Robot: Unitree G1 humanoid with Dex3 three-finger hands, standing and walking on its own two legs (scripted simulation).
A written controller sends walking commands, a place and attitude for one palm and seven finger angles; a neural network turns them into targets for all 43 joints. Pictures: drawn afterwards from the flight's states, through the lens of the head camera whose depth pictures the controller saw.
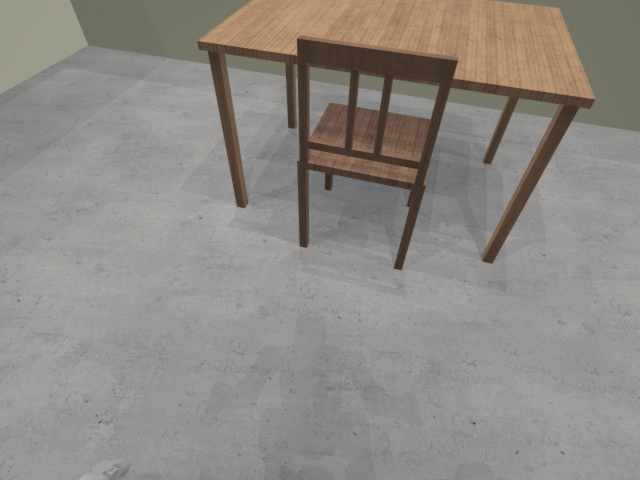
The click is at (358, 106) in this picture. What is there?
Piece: chair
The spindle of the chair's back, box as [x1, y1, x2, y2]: [345, 70, 359, 148]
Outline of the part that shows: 351,70 345,148 351,148 352,146 359,71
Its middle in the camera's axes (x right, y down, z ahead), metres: +0.09 -0.38 +1.15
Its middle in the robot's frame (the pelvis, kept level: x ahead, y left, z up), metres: +1.11 -0.04 -0.11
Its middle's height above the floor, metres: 0.66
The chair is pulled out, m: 0.00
